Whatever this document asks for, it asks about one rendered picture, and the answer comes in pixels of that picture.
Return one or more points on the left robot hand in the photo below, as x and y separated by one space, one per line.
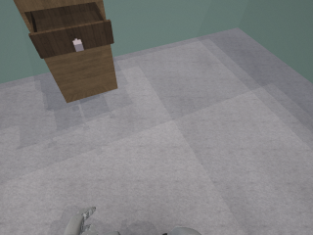
76 224

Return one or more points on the cabinet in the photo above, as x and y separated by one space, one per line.
78 74

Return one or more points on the drawer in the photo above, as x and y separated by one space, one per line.
54 30

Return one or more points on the handle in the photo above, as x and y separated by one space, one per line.
78 45

